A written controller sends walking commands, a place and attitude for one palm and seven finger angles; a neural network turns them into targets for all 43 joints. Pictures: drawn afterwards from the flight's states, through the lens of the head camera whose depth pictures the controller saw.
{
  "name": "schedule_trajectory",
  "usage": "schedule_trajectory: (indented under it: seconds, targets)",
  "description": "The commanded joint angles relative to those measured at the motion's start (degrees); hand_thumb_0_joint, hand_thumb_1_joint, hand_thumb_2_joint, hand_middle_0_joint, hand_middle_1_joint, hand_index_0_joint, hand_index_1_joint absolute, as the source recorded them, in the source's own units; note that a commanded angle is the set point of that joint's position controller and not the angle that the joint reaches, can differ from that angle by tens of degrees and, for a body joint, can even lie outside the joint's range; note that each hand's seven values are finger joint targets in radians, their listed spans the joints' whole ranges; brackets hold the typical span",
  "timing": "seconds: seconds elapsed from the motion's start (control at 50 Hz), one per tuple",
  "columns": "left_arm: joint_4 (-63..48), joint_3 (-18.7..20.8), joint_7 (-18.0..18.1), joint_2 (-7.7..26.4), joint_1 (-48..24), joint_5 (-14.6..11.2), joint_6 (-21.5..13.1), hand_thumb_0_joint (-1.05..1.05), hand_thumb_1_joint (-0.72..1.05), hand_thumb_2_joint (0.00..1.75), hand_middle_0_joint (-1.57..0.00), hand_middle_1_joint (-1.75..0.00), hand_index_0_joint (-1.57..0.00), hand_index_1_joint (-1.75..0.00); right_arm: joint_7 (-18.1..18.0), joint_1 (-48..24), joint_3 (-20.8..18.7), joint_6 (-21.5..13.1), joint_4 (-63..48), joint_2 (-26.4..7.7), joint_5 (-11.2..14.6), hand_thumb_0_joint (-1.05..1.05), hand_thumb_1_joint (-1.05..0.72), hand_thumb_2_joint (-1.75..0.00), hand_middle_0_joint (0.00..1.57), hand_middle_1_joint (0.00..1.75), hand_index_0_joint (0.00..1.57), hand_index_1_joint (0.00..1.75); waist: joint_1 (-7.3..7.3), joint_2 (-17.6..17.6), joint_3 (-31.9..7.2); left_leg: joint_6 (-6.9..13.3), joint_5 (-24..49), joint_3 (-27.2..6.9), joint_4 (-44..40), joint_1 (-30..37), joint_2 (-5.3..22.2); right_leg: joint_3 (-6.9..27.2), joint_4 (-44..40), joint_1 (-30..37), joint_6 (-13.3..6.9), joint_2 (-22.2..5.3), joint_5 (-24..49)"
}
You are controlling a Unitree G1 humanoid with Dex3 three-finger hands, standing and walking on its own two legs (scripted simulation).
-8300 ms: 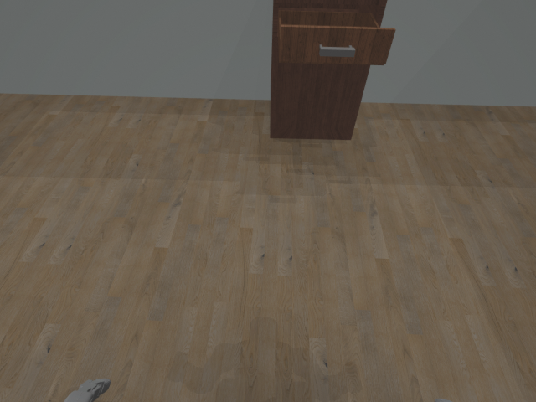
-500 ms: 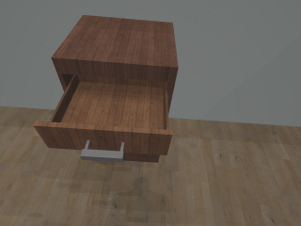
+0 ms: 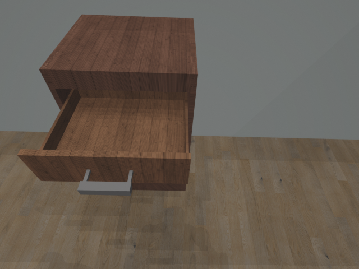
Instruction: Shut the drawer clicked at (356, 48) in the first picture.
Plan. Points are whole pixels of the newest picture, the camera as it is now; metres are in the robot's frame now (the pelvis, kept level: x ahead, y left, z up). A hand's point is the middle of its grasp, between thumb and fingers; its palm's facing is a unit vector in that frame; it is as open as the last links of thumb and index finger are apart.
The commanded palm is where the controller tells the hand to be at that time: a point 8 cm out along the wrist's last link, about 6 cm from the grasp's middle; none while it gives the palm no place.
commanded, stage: come to a stop and stand still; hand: left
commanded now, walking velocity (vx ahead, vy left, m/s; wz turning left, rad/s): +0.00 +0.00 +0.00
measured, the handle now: (107, 180) +0.35 +0.22 -0.08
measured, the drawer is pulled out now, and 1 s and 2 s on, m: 0.28 0.28 0.28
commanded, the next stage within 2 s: look again from close up in 1.20 s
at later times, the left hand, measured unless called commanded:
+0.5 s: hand out of the picture -0.01 +0.22 -0.17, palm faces +0.01 -0.98 -0.18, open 7.4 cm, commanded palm none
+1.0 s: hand out of the picture -0.06 +0.25 -0.17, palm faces +0.01 -0.99 -0.15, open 7.4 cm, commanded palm none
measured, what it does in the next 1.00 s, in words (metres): shifts its weight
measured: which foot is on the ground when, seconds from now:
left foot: down 0.00-1.00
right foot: down 0.00-1.00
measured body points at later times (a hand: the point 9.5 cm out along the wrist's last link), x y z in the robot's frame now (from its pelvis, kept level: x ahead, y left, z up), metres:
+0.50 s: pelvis -0.01 +0.05 +0.01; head +0.00 +0.06 +0.46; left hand -0.01 +0.27 -0.15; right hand -0.01 -0.18 -0.15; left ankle -0.03 +0.12 -0.73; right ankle -0.05 -0.07 -0.73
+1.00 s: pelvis -0.03 +0.10 +0.01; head -0.02 +0.11 +0.46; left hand -0.06 +0.30 -0.16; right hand -0.06 -0.11 -0.15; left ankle -0.03 +0.12 -0.73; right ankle -0.05 -0.07 -0.73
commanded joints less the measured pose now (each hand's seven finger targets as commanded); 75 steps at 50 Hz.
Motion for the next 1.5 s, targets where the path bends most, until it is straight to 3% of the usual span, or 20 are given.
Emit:
schedule_trajectory:
  seconds: [0.0,0.06,0.1,0.28,0.68,0.8,0.88,1.06,1.2,1.48]
  targets:
    - [-2.13,1.12,0.13,6.43,4.71,-0.06,-0.87,0.0,0.9,0.9,-0.2,-0.3,-0.2,-0.3,-0.36,3.21,-0.17,-0.75,-0.99,-4.27,-0.07,0.0,-0.9,-0.9,0.2,0.3,0.2,0.3,0.37,3.33,-0.57,2.26,23.43,-3.25,-3.42,3.32,3.8,8.34,-6.91,-0.25,2.89,-9.72,33.46]
    - [-2.09,1.05,0.11,6.62,4.49,-0.11,-0.89,0.0,0.9,0.9,-0.2,-0.3,-0.2,-0.3,-0.42,2.67,-0.09,-0.76,-1.13,-4.88,-0.11,0.0,-0.9,-0.9,0.2,0.3,0.2,0.3,0.3,1.78,-2.1,2.01,21.3,-3.6,-4.78,3.54,3.83,8.2,-7.18,1.6,2.51,-10.22,33.66]
    - [-2.19,0.85,0.06,6.39,4.33,-0.13,-0.92,0.0,0.9,0.9,-0.2,-0.3,-0.2,-0.3,-0.35,2.7,-0.04,-1.03,-0.75,-5.34,-0.19,0.0,-0.9,-0.9,0.2,0.3,0.2,0.3,0.35,1.61,-2.85,2.17,23.9,-3.93,-5.84,4.78,4.11,7.76,-6.94,2.09,2.19,-9.87,32.84]
    - [-1.04,0.5,-0.11,5.63,4.87,-0.05,-0.73,0.0,0.9,0.9,-0.2,-0.3,-0.2,-0.3,-0.22,3.83,0.22,-1.46,0.96,-5.38,-0.02,0.0,-0.9,-0.9,0.2,0.3,0.2,0.3,0.66,-0.79,0.18,2.93,20.98,-5.13,-10.38,4.21,4.3,7.3,-8.84,1.01,2.28,-9.56,22.8]
    - [3.68,-0.13,-0.06,2.45,8.58,-0.02,0.31,0.0,0.9,0.9,-0.2,-0.3,-0.2,-0.3,-0.6,10.12,0.7,-2.08,4.83,-4.19,0.4,0.0,-0.9,-0.9,0.2,0.3,0.2,0.3,0.73,1.63,3.07,3.54,18.82,-7.12,-15.68,3.36,4.72,4.72,-8.61,-0.84,3.5,-9.31,11.78]
    - [4.38,-0.2,-0.06,1.3,9.83,0.27,0.6,0.0,0.9,0.9,-0.2,-0.3,-0.2,-0.3,-0.58,11.14,0.5,-2.0,4.95,-3.96,0.37,0.0,-0.9,-0.9,0.2,0.3,0.2,0.3,0.88,1.23,5.21,3.1,10.03,-9.08,-19.0,0.99,5.09,4.14,-8.05,-2.49,3.93,-9.28,8.9]
    - [4.67,-0.24,-0.06,0.88,10.63,0.41,0.84,0.0,0.9,0.9,-0.2,-0.3,-0.2,-0.3,-0.6,11.74,0.27,-1.86,4.95,-3.82,0.46,0.0,-0.9,-0.9,0.2,0.3,0.2,0.3,0.92,1.82,5.86,2.27,6.09,-10.27,-21.21,0.44,5.47,3.77,-6.92,-3.92,4.11,-8.92,7.72]
    - [5.46,-0.05,0.28,-0.21,12.42,0.33,1.02,0.0,0.9,0.9,-0.2,-0.3,-0.2,-0.3,-1.06,13.1,0.14,-1.96,5.39,-3.02,0.49,0.0,-0.9,-0.9,0.2,0.3,0.2,0.3,0.73,1.59,4.16,0.62,14.06,-9.72,-20.23,4.44,6.0,4.12,-5.66,-5.5,4.18,-8.84,8.3]
    - [5.9,0.04,0.29,-0.48,12.88,0.36,0.99,0.0,0.9,0.9,-0.2,-0.3,-0.2,-0.3,-0.95,13.12,0.19,-1.9,5.66,-2.8,0.52,0.0,-0.9,-0.9,0.2,0.3,0.2,0.3,0.79,0.43,5.18,0.79,11.66,-9.52,-20.47,3.09,5.75,4.78,-6.22,-5.65,3.99,-8.96,8.87]
    - [5.63,0.17,0.28,-0.34,12.49,0.29,0.6,0.0,0.9,0.9,-0.2,-0.3,-0.2,-0.3,-0.81,13.21,0.25,-2.08,5.79,-1.76,0.67,0.0,-0.9,-0.9,0.2,0.3,0.2,0.3,0.58,0.63,4.27,2.1,14.04,-7.27,-17.95,3.6,4.82,5.48,-7.76,-4.83,3.71,-9.22,11.31]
